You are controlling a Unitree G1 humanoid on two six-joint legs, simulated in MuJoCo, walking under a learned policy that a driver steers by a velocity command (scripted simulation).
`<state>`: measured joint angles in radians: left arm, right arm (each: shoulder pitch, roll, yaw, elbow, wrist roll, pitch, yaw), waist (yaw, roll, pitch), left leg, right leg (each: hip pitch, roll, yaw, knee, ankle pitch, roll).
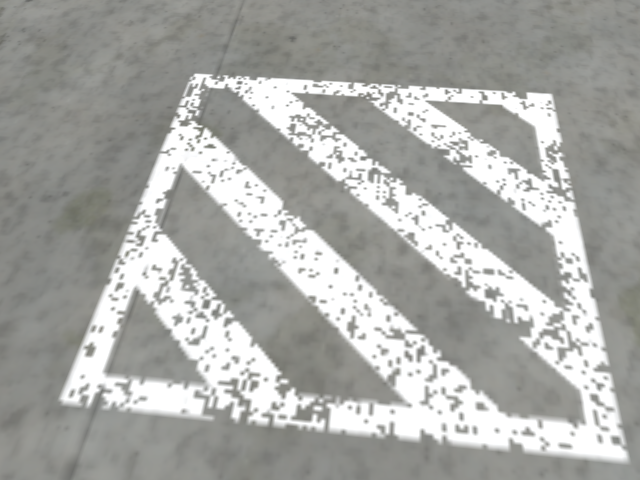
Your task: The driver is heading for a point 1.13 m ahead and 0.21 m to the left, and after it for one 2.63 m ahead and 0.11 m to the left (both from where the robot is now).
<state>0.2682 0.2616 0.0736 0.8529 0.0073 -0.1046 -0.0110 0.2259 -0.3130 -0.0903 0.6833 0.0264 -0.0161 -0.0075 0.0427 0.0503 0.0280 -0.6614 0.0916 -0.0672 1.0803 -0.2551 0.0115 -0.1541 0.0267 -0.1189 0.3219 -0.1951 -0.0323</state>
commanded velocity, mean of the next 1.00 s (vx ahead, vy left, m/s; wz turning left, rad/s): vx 0.50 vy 0.00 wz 0.42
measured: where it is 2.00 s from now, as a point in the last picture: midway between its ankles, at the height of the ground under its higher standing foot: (216, 243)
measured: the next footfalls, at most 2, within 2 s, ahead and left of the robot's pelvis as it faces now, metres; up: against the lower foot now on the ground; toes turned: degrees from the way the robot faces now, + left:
left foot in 0.26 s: +0.30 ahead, +0.16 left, +0.00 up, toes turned +13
right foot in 0.76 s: +0.64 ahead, +0.06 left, +0.00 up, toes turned +23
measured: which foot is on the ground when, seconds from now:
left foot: up 0.00-0.24, down 0.26-0.76, up 0.78-1.00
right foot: down 0.00-0.26, up 0.28-0.74, down 0.76-1.00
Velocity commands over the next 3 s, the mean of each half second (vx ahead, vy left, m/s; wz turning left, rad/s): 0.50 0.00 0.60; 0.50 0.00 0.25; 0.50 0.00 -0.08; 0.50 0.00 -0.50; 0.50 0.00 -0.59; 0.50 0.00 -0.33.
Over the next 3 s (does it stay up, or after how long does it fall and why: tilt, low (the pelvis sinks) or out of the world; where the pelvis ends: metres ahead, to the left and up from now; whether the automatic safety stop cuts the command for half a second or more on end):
stays up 1.60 0.22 0.00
